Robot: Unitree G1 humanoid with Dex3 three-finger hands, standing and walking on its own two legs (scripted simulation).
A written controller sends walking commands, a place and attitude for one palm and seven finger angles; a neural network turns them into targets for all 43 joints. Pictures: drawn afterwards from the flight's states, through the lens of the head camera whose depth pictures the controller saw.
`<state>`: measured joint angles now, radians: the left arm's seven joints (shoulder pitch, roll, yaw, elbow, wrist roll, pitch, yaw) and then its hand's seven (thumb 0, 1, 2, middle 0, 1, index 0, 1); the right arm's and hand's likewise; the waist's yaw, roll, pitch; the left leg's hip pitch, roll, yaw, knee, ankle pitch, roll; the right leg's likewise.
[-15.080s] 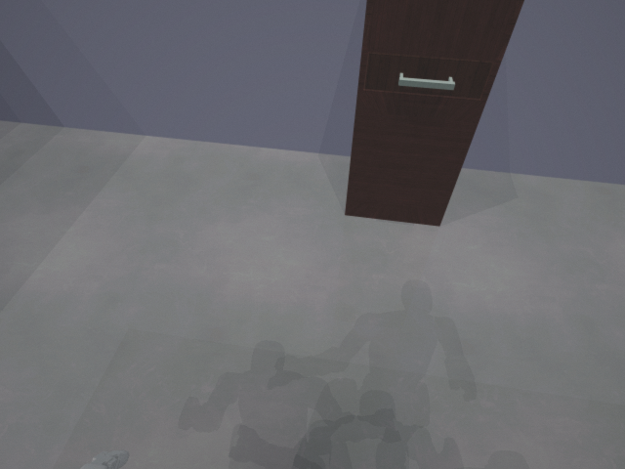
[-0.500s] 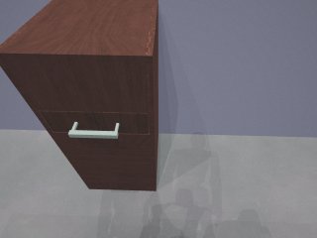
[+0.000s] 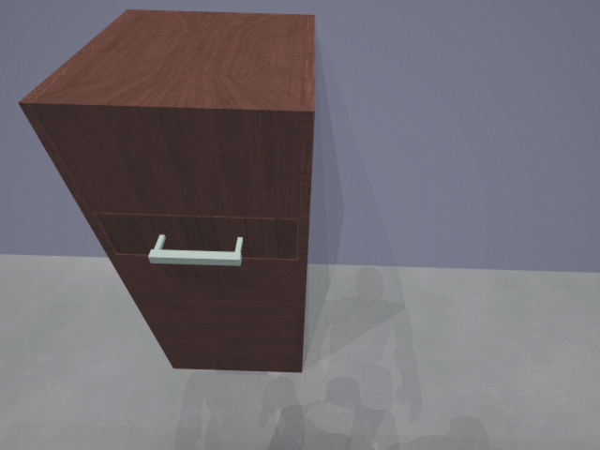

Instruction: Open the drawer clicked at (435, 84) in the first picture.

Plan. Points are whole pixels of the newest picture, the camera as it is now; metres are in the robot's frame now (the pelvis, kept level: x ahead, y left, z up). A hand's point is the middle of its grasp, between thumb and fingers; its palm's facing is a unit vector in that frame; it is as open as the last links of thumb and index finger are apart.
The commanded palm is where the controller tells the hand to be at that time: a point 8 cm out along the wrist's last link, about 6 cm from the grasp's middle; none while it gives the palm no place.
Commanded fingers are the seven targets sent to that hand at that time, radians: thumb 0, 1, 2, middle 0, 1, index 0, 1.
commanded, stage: look again from close up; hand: left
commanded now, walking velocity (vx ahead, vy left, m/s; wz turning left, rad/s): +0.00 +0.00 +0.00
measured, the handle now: (198, 249) +0.49 +0.23 -0.08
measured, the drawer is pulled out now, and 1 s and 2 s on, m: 0.00 0.00 0.00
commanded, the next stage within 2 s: raise the hand with hooked fingers in 0.26 s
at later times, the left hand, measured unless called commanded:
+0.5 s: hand out of the picture +0.06 +0.26 -0.09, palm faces -0.05 -0.87 -0.49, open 7.5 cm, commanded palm +0.07 +0.28 -0.04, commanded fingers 0.00 0.71 0.82 -0.21 -0.42 -0.21 -0.42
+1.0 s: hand (64, 445) +0.14 +0.30 -0.03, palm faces +0.25 -0.11 -0.96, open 9.8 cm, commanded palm +0.11 +0.29 +0.02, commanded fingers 0.00 0.13 0.57 -0.25 -0.80 -0.25 -0.80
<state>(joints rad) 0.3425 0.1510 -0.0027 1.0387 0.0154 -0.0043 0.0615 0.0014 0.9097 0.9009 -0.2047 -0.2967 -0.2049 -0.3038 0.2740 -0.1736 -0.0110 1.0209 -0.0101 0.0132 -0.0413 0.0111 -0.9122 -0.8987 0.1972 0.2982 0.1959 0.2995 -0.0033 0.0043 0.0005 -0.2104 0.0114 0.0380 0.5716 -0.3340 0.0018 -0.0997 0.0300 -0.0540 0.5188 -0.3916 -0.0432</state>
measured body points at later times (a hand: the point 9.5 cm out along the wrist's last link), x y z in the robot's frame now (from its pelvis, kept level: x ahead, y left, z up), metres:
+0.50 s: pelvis -0.07 +0.07 +0.00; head -0.07 +0.07 +0.45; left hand +0.06 +0.30 -0.06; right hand -0.01 -0.17 -0.12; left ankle -0.02 +0.11 -0.73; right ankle -0.07 -0.07 -0.71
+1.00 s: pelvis -0.12 +0.08 -0.06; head -0.14 +0.09 +0.39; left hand +0.12 +0.30 +0.02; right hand +0.13 -0.13 -0.10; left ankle -0.02 +0.11 -0.73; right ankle -0.03 -0.05 -0.73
